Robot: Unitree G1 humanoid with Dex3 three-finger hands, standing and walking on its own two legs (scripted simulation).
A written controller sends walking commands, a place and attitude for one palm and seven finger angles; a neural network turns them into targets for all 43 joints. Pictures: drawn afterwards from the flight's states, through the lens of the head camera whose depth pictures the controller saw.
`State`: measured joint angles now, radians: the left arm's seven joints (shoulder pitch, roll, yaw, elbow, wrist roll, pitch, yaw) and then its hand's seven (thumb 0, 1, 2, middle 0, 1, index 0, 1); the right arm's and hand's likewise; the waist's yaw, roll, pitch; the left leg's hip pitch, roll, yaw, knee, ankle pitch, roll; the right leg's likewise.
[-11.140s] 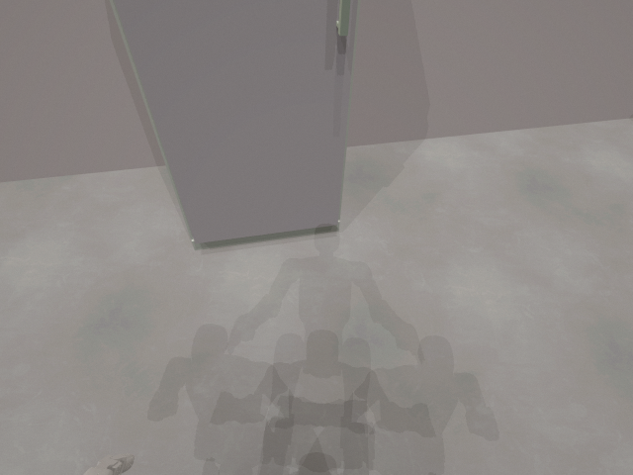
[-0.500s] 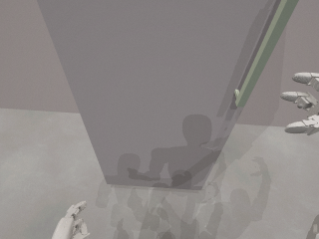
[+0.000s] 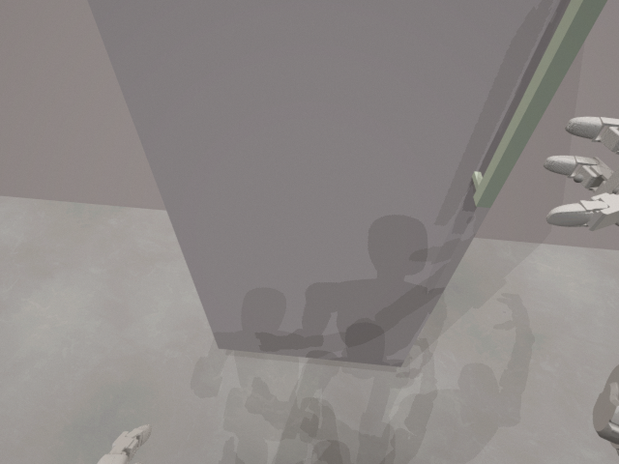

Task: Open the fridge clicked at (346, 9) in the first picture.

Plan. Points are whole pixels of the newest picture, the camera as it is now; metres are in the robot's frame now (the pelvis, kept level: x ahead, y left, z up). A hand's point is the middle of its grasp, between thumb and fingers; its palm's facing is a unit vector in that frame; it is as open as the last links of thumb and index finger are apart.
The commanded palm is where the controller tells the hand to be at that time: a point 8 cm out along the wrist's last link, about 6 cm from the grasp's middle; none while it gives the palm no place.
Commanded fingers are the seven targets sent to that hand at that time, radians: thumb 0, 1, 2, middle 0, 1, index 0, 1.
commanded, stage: move the hooked fingers beside the handle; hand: right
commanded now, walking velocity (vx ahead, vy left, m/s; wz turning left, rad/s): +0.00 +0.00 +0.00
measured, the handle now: (528, 94) +0.50 -0.19 +0.25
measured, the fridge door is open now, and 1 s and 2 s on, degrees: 0 0 0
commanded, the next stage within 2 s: feel for the door with the fingertips in 0.92 s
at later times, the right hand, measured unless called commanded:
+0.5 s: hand (566, 168) +0.45 -0.25 +0.19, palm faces +0.02 +1.00 -0.01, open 14.0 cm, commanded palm +0.42 -0.31 +0.19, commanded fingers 0.00 0.50 -0.30 0.30 1.20 0.30 1.20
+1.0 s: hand (562, 169) +0.44 -0.24 +0.19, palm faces +0.01 +1.00 -0.01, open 14.0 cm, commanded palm +0.42 -0.30 +0.19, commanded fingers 0.00 0.50 -0.30 0.30 1.20 0.30 1.20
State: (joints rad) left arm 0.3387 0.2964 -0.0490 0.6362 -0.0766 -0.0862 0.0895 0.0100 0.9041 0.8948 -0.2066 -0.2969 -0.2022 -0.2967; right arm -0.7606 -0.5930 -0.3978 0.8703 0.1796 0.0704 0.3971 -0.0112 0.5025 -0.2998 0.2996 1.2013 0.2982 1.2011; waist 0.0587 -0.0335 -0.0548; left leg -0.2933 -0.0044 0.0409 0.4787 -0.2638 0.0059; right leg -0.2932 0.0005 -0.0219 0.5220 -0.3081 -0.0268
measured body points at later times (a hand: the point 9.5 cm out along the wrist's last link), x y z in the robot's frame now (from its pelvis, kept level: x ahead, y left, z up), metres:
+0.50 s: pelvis +0.00 +0.00 +0.00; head +0.04 +0.00 +0.45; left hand +0.03 +0.28 -0.11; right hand +0.45 -0.31 +0.19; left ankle -0.01 +0.12 -0.74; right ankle -0.03 -0.10 -0.74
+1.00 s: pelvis +0.00 +0.00 +0.00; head +0.03 +0.00 +0.45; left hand +0.09 +0.26 -0.11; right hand +0.44 -0.30 +0.20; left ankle -0.01 +0.12 -0.74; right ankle -0.03 -0.10 -0.74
